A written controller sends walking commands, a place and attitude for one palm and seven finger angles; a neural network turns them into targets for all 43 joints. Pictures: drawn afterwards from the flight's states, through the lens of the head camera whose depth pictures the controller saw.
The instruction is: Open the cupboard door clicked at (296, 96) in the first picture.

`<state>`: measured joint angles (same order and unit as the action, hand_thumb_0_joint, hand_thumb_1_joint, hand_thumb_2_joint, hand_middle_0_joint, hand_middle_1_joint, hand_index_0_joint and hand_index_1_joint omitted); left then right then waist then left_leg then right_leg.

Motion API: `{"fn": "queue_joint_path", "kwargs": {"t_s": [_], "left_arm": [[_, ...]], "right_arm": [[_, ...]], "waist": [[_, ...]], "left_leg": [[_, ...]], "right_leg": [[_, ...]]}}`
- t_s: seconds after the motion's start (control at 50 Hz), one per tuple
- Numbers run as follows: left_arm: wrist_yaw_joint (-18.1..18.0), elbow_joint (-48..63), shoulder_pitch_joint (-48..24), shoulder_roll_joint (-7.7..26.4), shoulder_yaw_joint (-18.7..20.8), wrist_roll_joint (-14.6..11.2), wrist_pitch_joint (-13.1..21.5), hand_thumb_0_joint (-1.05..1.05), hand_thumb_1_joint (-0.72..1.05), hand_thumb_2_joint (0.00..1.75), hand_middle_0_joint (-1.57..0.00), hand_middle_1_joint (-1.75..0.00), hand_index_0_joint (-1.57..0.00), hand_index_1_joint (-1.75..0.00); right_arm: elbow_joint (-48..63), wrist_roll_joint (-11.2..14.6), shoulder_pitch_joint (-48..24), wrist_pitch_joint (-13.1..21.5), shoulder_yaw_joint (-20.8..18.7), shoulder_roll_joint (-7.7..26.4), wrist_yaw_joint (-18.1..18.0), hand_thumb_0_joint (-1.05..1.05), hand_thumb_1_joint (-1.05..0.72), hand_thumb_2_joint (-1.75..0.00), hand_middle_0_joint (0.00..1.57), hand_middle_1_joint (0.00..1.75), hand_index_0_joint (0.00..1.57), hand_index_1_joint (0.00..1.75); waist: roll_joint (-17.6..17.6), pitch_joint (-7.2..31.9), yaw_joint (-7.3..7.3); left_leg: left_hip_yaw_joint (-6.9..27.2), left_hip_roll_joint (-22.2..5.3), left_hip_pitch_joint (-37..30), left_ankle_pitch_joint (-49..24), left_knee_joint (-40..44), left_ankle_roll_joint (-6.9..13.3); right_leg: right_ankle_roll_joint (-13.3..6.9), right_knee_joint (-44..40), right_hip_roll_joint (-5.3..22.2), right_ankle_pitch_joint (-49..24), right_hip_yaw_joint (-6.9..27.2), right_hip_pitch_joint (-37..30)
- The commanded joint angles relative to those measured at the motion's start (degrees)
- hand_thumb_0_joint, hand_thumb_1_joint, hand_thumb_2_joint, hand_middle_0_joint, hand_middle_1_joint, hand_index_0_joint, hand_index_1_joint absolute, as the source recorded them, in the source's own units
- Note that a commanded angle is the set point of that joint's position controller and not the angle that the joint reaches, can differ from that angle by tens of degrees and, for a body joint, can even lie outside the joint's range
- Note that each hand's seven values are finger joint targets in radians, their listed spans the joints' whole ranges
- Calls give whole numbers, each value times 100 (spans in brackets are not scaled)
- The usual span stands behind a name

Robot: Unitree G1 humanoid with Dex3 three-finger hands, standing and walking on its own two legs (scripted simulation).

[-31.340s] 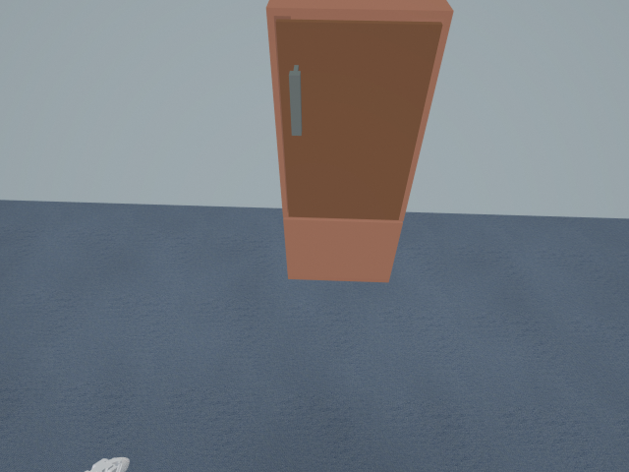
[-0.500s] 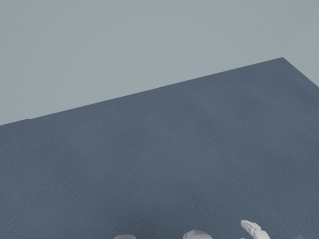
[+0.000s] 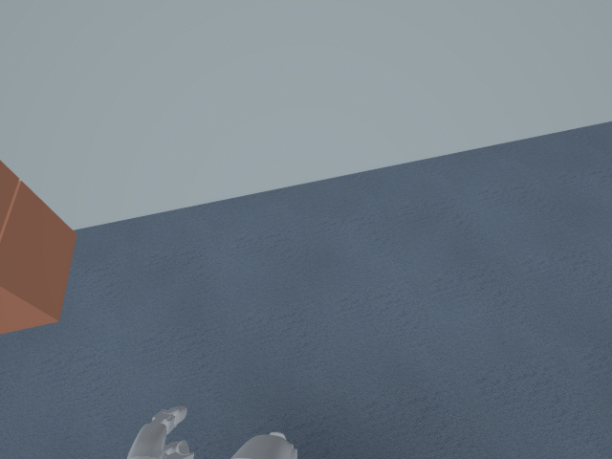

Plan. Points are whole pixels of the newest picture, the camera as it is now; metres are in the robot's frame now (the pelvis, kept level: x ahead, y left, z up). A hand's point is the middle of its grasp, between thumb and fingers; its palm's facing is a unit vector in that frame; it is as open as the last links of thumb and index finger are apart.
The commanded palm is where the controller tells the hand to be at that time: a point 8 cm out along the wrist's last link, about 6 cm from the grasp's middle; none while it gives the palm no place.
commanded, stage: turn to face it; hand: left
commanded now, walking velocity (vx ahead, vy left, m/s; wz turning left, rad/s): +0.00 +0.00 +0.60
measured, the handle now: out of the picture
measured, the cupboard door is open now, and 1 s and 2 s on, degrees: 49 49 49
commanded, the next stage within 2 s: take the last steps up to it in 1.46 s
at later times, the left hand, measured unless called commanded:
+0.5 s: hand out of the picture -0.05 +0.25 -0.19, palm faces +0.37 -0.89 -0.26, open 7.4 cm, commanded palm none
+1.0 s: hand out of the picture +0.07 +0.27 -0.14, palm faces +0.52 -0.82 -0.24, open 7.4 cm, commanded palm none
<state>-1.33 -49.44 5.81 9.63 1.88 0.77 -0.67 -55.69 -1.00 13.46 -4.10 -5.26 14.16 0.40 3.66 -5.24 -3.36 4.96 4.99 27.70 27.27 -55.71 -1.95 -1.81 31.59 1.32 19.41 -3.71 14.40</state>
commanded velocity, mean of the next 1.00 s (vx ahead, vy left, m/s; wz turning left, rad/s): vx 0.00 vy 0.00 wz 0.60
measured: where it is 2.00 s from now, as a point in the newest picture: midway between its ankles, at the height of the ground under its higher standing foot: outside the picture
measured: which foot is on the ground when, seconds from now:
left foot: up 0.00-0.40, down 0.42-1.00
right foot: down 0.00-0.42, up 0.44-1.00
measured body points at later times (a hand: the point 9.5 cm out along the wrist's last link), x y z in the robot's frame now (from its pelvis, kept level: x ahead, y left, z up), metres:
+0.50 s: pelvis +0.01 +0.04 -0.01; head +0.05 +0.08 +0.43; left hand -0.07 +0.30 -0.17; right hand +0.24 -0.16 -0.12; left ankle +0.00 +0.11 -0.73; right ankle -0.01 -0.11 -0.67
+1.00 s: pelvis +0.04 +0.02 +0.00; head +0.09 +0.05 +0.45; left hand +0.04 +0.31 -0.12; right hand +0.18 -0.19 -0.15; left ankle +0.00 +0.11 -0.73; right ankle +0.10 -0.10 -0.71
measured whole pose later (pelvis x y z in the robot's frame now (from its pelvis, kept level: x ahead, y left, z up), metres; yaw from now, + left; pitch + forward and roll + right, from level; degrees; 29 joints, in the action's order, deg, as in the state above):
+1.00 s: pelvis +0.04 +0.02 +0.00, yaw +34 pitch +3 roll -1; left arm -1.0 -49.2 2.9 12.0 3.0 0.1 -2.1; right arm -55.5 -1.4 16.5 -2.7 -3.9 12.0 -0.4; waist 1.6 -4.1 -4.1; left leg 10.7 6.4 18.2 12.7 -28.8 2.2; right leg 4.6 39.3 -0.5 21.7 1.5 20.2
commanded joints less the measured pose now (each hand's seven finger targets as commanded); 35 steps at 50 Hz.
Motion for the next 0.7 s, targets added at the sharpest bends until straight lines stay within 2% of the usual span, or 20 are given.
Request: {"fn": "queue_joint_path", "kwargs": {"t_s": [0.0, 0.04, 0.1, 0.14, 0.18, 0.26, 0.3, 0.32, 0.34, 0.36, 0.38, 0.4, 0.42, 0.44, 0.46, 0.48, 0.52, 0.56, 0.64, 0.68], "left_arm": [[-95, 344, 208, 900, 217, -27, 150, 0, 90, 90, -20, -30, -20, -30], [-94, 266, 500, 912, 238, -15, 168, 0, 90, 90, -20, -30, -20, -30], [-96, 161, 920, 1015, 285, -5, 181, 0, 90, 90, -20, -30, -20, -30], [-87, 77, 1142, 1042, 294, 17, 170, 0, 90, 90, -20, -30, -20, -30], [-81, 62, 1277, 1069, 310, 32, 166, 0, 90, 90, -20, -30, -20, -30], [-69, 30, 1333, 1198, 351, 87, 135, 0, 90, 90, -20, -30, -20, -30], [-54, 21, 1289, 1336, 399, 97, 130, 0, 90, 90, -20, -30, -20, -30], [-39, 29, 1223, 1406, 422, 96, 136, 0, 90, 90, -20, -30, -20, -30], [-19, 11, 1132, 1434, 429, 82, 141, 0, 90, 90, -20, -30, -20, -30], [11, 64, 996, 1491, 432, 23, 131, 0, 90, 90, -20, -30, -20, -30], [71, 247, 889, 1169, 384, -20, 108, 0, 90, 90, -20, -30, -20, -30], [51, 531, 540, 857, 258, -31, 56, 0, 90, 90, -20, -30, -20, -30], [-11, 592, 465, 1075, 284, 8, -32, 0, 90, 90, -20, -30, -20, -30], [-42, 517, 313, 1016, 292, 27, -63, 0, 90, 90, -20, -30, -20, -30], [-22, 374, 344, 999, 324, 46, -76, 0, 90, 90, -20, -30, -20, -30], [25, 247, 419, 1027, 344, 59, -108, 0, 90, 90, -20, -30, -20, -30], [76, 92, 663, 995, 356, 79, -148, 0, 90, 90, -20, -30, -20, -30], [81, 43, 810, 974, 358, 77, -147, 0, 90, 90, -20, -30, -20, -30], [67, 110, 581, 992, 353, 82, -138, 0, 90, 90, -20, -30, -20, -30], [56, 202, 355, 948, 348, 72, -117, 0, 90, 90, -20, -30, -20, -30]], "right_arm": [[377, -7, -67, 75, -103, 403, 58, 0, -90, -90, 20, 30, 20, 30], [387, 9, -242, 58, -75, 345, 79, 0, -90, -90, 20, 30, 20, 30], [431, 3, -548, 40, -25, 294, 83, 0, -90, -90, 20, 30, 20, 30], [475, 10, -769, 35, -6, 265, 92, 0, -90, -90, 20, 30, 20, 30], [502, 4, -922, 44, 29, 255, 100, 0, -90, -90, 20, 30, 20, 30], [651, 29, -1214, 96, 76, 213, 128, 0, -90, -90, 20, 30, 20, 30], [702, 36, -1190, 140, 85, 250, 126, 0, -90, -90, 20, 30, 20, 30], [708, 33, -1029, 163, 69, 305, 115, 0, -90, -90, 20, 30, 20, 30], [664, 17, -745, 189, 38, 394, 111, 0, -90, -90, 20, 30, 20, 30], [556, -6, -233, 221, -22, 599, 111, 0, -90, -90, 20, 30, 20, 30], [466, -56, 223, 282, -196, 1242, 78, 0, -90, -90, 20, 30, 20, 30], [448, -4, 574, 277, -289, 1755, 10, 0, -90, -90, 20, 30, 20, 30], [424, 33, 514, 239, -226, 1685, -24, 0, -90, -90, 20, 30, 20, 30], [551, 11, 212, 267, -169, 1439, -75, 0, -90, -90, 20, 30, 20, 30], [678, -12, -183, 279, -148, 1329, -127, 0, -90, -90, 20, 30, 20, 30], [739, -15, -436, 287, -88, 1187, -144, 0, -90, -90, 20, 30, 20, 30], [749, 3, -550, 344, -17, 1054, -146, 0, -90, -90, 20, 30, 20, 30], [749, 15, -522, 376, -5, 1046, -132, 0, -90, -90, 20, 30, 20, 30], [662, 27, -236, 387, -32, 1005, -116, 0, -90, -90, 20, 30, 20, 30], [611, 13, -58, 394, -50, 961, -120, 0, -90, -90, 20, 30, 20, 30]], "waist": [[-1480, 475, 135], [-1397, 536, 231], [-1335, 636, 393], [-1486, 570, 490], [-1497, 549, 525], [-1605, 471, 576], [-1682, 512, 543], [-1591, 602, 425], [-1406, 760, 240], [-1077, 1055, -91], [349, 1423, -348], [1339, 1589, -457], [518, 1588, -321], [451, 1304, -213], [543, 962, -67], [424, 660, 67], [282, 499, 279], [257, 652, 381], [198, 681, 328], [226, 715, 252]], "left_leg": [[-264, -578, 813, -445, -1651, -228], [-383, -575, 831, -601, -1406, -261], [-558, -620, 811, -487, -816, -287], [-656, -625, 740, -408, -527, -270], [-764, -628, 677, -381, -193, -233], [-1032, -590, 174, -228, 797, -95], [-1162, -515, -239, -238, 1229, 19], [-1254, -429, -580, -385, 1582, 75], [-1294, -339, -1191, -799, 2151, 138], [-1142, -397, -2144, -1722, 2782, 255], [561, -1736, -3377, -3449, 3012, 861], [2253, -2919, -3497, -5917, 3224, 1649], [1791, -3080, -3247, -5434, 3183, 1829], [1525, -2705, -2799, -4680, 3341, 1621], [1350, -2399, -2383, -4078, 3450, 1424], [1065, -2116, -1980, -3640, 3618, 1244], [773, -1769, -1789, -3567, 3759, 998], [665, -1668, -1791, -3469, 3785, 973], [975, -1600, -1896, -3061, 3869, 1012], [1197, -1609, -2037, -3159, 3804, 1078]], "right_leg": [[-301, -1067, 1607, -3640, 446, -947], [-169, -987, 1533, -4023, 193, -1245], [-206, -852, 1649, -4464, 7, -1687], [-196, -807, 1699, -4620, -101, -1755], [-215, -737, 1755, -4831, -221, -1834], [-320, -537, 1923, -4704, -401, -1627], [-346, -349, 2052, -4700, -444, -1424], [-292, -117, 2071, -4749, -549, -1313], [-126, 357, 1996, -4592, -740, -1077], [98, 1260, 1859, -3987, -946, -534], [486, 2670, 1163, -858, -1050, 1056], [682, 3799, 514, 2032, -436, 2053], [570, 3996, 677, 1942, 270, 2043], [602, 3934, 749, 1560, 274, 2059], [669, 3959, 737, 1163, 344, 2079], [695, 3987, 699, 715, 439, 2000], [748, 3928, 608, 149, 422, 1922], [798, 3798, 571, -82, 440, 1817], [874, 3543, 483, -282, 495, 1962], [890, 3397, 431, -238, 522, 2049]]}}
